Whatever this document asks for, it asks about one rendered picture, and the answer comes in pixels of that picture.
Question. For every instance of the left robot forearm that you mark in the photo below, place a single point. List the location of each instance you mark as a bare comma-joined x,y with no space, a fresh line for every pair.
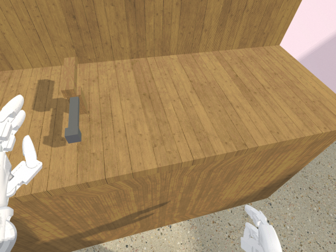
8,232

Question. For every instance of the left robot hand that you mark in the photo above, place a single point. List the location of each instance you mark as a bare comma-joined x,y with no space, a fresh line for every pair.
11,119

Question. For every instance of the tap lever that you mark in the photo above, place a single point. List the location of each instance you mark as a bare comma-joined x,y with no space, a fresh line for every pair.
72,133

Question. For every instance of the counter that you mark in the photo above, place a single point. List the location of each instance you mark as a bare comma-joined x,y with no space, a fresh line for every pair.
186,108

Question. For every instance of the right robot hand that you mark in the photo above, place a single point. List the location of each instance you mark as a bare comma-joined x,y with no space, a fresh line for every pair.
264,238

